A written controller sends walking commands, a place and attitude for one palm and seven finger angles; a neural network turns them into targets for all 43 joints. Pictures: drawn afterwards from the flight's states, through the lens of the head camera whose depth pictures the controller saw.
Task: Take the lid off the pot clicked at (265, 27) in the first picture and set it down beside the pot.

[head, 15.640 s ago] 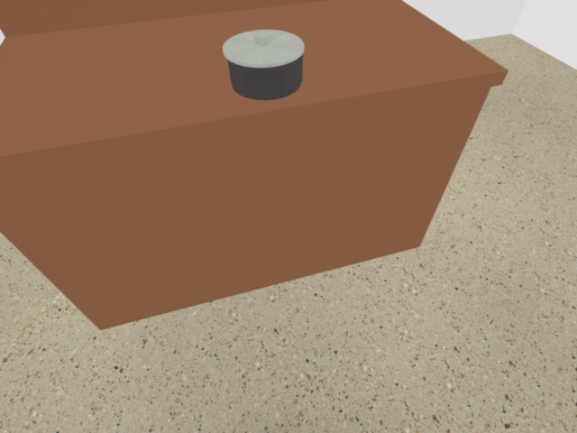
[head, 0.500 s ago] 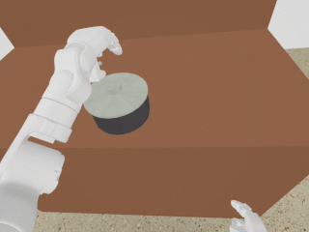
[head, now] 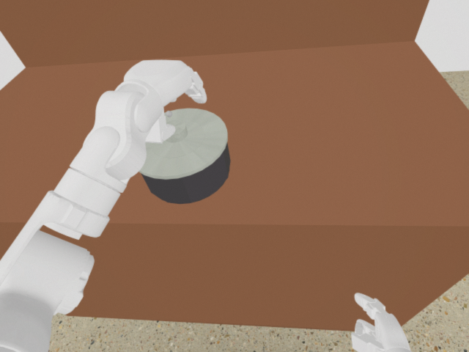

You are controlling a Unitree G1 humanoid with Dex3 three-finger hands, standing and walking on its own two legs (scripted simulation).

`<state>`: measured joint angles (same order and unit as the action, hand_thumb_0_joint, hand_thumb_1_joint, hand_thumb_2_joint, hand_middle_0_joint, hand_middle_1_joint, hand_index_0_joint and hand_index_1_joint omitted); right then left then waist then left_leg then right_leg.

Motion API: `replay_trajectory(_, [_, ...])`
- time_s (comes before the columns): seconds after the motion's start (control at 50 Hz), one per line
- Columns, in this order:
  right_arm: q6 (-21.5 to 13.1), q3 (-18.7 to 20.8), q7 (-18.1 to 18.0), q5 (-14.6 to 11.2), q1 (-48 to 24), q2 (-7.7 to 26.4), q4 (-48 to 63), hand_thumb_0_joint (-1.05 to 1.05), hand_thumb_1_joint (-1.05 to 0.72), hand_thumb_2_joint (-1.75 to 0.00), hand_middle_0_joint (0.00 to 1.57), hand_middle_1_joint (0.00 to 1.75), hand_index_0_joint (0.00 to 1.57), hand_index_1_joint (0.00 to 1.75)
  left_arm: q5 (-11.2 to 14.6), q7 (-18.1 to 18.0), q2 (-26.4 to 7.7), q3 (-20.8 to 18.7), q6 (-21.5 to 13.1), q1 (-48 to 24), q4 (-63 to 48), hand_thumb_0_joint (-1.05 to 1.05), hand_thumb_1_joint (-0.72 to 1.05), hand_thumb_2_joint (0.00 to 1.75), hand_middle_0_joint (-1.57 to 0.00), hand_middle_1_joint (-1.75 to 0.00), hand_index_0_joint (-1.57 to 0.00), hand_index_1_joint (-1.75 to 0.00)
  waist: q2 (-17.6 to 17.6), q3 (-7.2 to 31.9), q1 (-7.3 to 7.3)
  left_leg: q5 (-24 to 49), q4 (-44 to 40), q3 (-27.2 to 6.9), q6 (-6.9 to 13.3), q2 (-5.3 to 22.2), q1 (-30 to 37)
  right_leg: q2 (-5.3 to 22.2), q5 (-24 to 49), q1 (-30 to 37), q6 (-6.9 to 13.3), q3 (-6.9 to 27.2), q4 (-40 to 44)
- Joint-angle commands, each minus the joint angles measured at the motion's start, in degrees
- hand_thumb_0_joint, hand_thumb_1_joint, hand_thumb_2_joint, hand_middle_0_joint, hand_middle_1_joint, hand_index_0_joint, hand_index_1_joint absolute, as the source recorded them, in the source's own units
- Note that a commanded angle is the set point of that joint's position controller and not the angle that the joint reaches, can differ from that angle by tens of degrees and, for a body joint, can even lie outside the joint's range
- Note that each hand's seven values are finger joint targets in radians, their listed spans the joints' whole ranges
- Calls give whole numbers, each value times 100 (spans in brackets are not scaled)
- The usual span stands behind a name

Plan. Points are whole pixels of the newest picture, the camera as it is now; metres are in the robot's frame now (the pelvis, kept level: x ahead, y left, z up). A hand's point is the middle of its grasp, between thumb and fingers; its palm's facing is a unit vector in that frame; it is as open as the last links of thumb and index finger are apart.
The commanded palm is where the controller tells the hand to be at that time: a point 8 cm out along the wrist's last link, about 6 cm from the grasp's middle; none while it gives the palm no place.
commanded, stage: move the open hand above the knob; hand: left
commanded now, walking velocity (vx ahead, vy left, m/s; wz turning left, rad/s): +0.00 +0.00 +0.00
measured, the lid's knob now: (174, 131) +0.46 +0.13 +0.15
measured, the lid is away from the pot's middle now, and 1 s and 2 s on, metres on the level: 0.00 0.00 0.00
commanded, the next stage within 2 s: none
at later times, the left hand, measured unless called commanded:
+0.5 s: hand (155, 108) +0.43 +0.13 +0.23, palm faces -0.14 -0.01 -0.99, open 10.0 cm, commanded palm +0.40 +0.13 +0.28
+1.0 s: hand (151, 104) +0.42 +0.13 +0.24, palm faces -0.08 -0.02 -1.00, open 9.9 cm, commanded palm +0.39 +0.15 +0.28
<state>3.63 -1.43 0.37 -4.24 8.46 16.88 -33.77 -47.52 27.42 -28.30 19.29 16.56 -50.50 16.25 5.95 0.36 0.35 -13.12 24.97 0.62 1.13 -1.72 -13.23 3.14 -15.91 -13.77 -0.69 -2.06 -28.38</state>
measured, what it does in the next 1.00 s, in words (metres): stands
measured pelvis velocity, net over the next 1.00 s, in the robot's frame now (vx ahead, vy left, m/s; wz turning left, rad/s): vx -0.01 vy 0.00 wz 0.00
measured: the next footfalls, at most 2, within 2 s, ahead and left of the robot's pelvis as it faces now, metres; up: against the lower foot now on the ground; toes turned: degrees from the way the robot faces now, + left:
none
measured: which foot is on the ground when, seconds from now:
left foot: down 0.00-1.00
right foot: down 0.00-1.00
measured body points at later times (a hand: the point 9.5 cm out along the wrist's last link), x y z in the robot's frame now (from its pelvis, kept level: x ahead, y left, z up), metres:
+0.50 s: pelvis -0.01 +0.01 +0.00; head +0.00 -0.05 +0.45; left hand +0.43 +0.13 +0.28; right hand +0.16 -0.23 -0.12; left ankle +0.00 +0.11 -0.74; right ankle -0.01 -0.12 -0.74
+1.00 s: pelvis -0.01 +0.00 +0.00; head +0.00 -0.05 +0.45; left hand +0.42 +0.13 +0.29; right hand +0.18 -0.24 -0.11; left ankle +0.00 +0.11 -0.74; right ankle -0.01 -0.12 -0.74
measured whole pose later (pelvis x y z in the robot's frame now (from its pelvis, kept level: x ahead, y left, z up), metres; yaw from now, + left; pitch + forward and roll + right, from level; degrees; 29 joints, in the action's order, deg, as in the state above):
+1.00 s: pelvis -0.01 +0.00 +0.00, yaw +0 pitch +1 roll +1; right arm 3.5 -2.0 -0.4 -4.4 7.7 16.7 -34.5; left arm -47.7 26.4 -29.0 16.7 17.1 -52.9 21.2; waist 5.5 1.2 0.1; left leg -12.3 24.6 0.7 1.0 -1.7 -13.2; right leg 3.1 -15.1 -13.9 -0.6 -1.9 -28.1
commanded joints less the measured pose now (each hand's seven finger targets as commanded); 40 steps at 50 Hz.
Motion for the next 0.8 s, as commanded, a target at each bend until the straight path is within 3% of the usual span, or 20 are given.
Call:
replay_trajectory(0.0, [-241,89,-32,9,-471,409,578,0,-90,-90,20,30,20,30,-203,-497,-1430,-1420,268,-2986,448,0,-36,162,-86,-8,-86,-8,-986,1899,-31,1737,-169,-1,186,-110,568,-272,2217,584,225,-84,213])
replay_trajectory(0.04, [-132,145,102,-79,-545,480,708,0,-90,-90,20,30,20,30,-52,-352,-327,-731,283,-1829,885,0,-36,162,-86,-8,-86,-8,-1095,1469,24,1568,-150,47,153,-103,423,-252,2006,250,242,-183,260])
replay_trajectory(0.06, [-59,121,152,-103,-672,475,798,0,-90,-90,20,30,20,30,-79,-271,-193,-608,309,-1488,876,0,-36,162,-86,-8,-86,-8,-1268,1452,-20,1426,-181,104,138,-90,369,-249,1900,260,207,-207,281])
replay_trajectory(0.1, [35,123,190,-128,-980,475,1074,0,-90,-90,20,30,20,30,-176,-172,-234,-500,271,-1603,36,0,-36,162,-86,-8,-86,-8,-1115,1733,-10,1362,-86,149,183,-114,476,-218,1903,339,210,-155,260])
replay_trajectory(0.14, [78,147,206,-130,-1123,414,1185,0,-90,-90,20,30,20,30,-154,-142,-144,-218,175,-2580,-1021,0,-36,162,-86,-8,-86,-8,-921,2133,155,1566,25,53,251,-123,832,-216,1963,330,240,-134,203])
replay_trajectory(0.2, [-96,112,7,-54,-895,408,1000,0,-90,-90,20,30,20,30,-347,-275,-1855,-1361,115,-4195,-1266,0,-36,162,-86,-8,-86,-8,-674,2547,114,1584,-40,-93,299,-182,956,-283,2010,692,244,7,166])
replay_trajectory(0.24, [-209,97,-114,-4,-646,504,743,0,-90,-90,20,30,20,30,-241,-406,-2450,-1853,109,-4647,-897,0,-36,162,-86,-8,-86,-8,-408,2545,122,1499,-91,-155,276,-182,962,-290,1972,748,258,8,221])
replay_trajectory(0.3, [-256,21,-156,-16,-521,375,533,0,-90,-90,20,30,20,30,-240,-466,-1551,-1319,218,-3900,562,0,-36,162,-86,-8,-86,-8,-786,1819,72,1265,-280,-113,180,-125,614,-305,1607,411,251,-124,275])
replay_trajectory(0.34, [-205,105,-47,-30,-527,449,614,0,-90,-90,20,30,20,30,-119,-411,-722,-885,228,-2960,892,0,-36,162,-86,-8,-86,-8,-766,1755,70,1401,-223,-103,160,-98,642,-278,1606,235,293,-173,265])
replay_trajectory(0.38, [-115,108,69,-34,-700,437,814,0,-90,-90,20,30,20,30,-206,-279,-316,-597,257,-2304,769,0,-36,162,-86,-8,-86,-8,-926,1850,-17,1427,-207,-57,150,-92,620,-263,1643,290,273,-182,234])
replay_trajectory(0.42, [-6,112,143,-78,-860,418,946,0,-90,-90,20,30,20,30,-261,-173,140,-110,256,-2320,432,0,-36,162,-86,-8,-86,-8,-893,1741,98,1263,-175,7,165,-84,663,-260,1499,77,257,-203,284])
replay_trajectory(0.44, [22,163,154,-85,-834,442,987,0,-90,-90,20,30,20,30,-175,-162,166,-86,196,-2519,61,0,-36,162,-86,-8,-86,-8,-1003,1845,165,1326,-117,-33,212,-83,762,-256,1553,116,266,-191,302])
replay_trajectory(0.5, [-118,141,32,-27,-799,428,1009,0,-90,-90,20,30,20,30,-371,-255,-1388,-1105,63,-4035,-873,0,-36,162,-86,-8,-86,-8,-750,2596,88,1475,-134,-117,285,-147,978,-280,1782,634,273,-38,194])
replay_trajectory(0.54, [-246,158,-49,20,-636,490,866,0,-90,-90,20,30,20,30,-238,-368,-2047,-1636,-13,-4615,-1104,0,-36,162,-86,-8,-86,-8,-546,2863,80,1772,-102,-204,296,-149,1121,-275,2112,869,281,-1,168])
replay_trajectory(0.56, [-319,107,-82,42,-526,401,772,0,-90,-90,20,30,20,30,-358,-427,-2170,-1744,10,-4693,-780,0,-36,162,-86,-8,-86,-8,-512,2884,26,1902,-161,-199,272,-160,1067,-319,2167,939,281,-2,123])
replay_trajectory(0.62, [-267,72,-104,41,-464,415,595,0,-90,-90,20,30,20,30,-293,-496,-1603,-1538,197,-3425,616,0,-36,162,-86,-8,-86,-8,-1160,1878,-77,1597,-302,-58,198,-84,544,-290,1981,645,245,-82,257])
replay_trajectory(0.64, [-225,129,-51,27,-408,511,610,0,-90,-90,20,30,20,30,-147,-502,-1396,-1552,173,-2695,911,0,-36,162,-86,-8,-86,-8,-1122,1763,-118,1605,-296,-57,184,-80,446,-263,1972,637,269,-102,287])
replay_trajectory(0.68, [-135,98,33,-13,-650,484,839,0,-90,-90,20,30,20,30,-208,-380,-867,-1154,194,-1903,885,0,-36,162,-86,-8,-86,-8,-1250,1634,-178,1479,-288,64,147,-65,318,-240,1910,566,234,-133,251])
replay_trajectory(0.74, [2,164,166,-100,-908,477,1153,0,-90,-90,20,30,20,30,-134,-237,-112,-492,161,-1659,-52,0,-36,162,-86,-8,-86,-8,-1124,1815,-28,1555,-138,102,215,-60,575,-221,1927,430,241,-134,279])
replay_trajectory(0.78, [59,156,126,-105,-979,467,1198,0,-90,-90,20,30,20,30,-297,-231,-849,-848,154,-2558,-755,0,-36,162,-86,-8,-86,-8,-1049,2062,11,1372,-136,97,260,-76,646,-243,1797,514,220,-72,284])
